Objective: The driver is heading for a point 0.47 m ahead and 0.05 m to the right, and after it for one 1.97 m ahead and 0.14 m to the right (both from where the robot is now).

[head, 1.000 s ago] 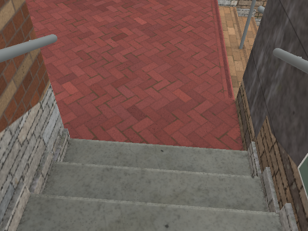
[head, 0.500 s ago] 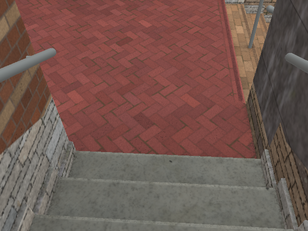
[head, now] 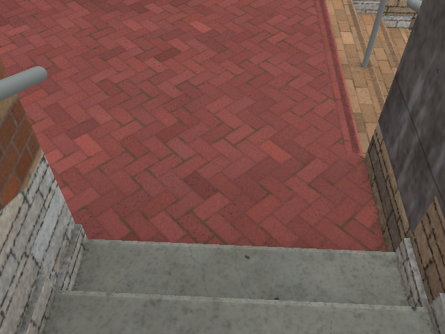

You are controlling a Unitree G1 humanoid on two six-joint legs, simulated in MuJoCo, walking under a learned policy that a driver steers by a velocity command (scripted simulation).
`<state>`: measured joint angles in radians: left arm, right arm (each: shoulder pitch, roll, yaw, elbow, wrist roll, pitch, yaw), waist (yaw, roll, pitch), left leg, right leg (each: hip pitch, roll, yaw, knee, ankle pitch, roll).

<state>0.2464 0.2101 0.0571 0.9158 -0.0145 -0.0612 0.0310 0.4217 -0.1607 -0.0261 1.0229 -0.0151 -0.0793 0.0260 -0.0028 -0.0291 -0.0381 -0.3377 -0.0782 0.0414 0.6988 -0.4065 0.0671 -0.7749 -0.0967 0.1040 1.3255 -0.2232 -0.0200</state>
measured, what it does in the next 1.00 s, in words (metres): goes down: right foot 0.15 m lower, then left foot 0.15 m lower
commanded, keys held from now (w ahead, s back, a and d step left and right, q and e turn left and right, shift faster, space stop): w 1.00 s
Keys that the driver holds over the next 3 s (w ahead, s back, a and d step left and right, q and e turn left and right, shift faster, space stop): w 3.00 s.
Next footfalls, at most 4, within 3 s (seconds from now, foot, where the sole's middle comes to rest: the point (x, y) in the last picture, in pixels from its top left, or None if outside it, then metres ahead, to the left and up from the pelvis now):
0.30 right None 0.30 -0.17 -0.90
0.88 left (215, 330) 0.64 0.05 -1.05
1.46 right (274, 273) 0.94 -0.20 -1.20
2.06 left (218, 220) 1.33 0.05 -1.35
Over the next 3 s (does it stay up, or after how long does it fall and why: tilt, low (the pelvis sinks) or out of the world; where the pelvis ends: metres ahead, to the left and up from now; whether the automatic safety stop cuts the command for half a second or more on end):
stays up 1.69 -0.06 -0.58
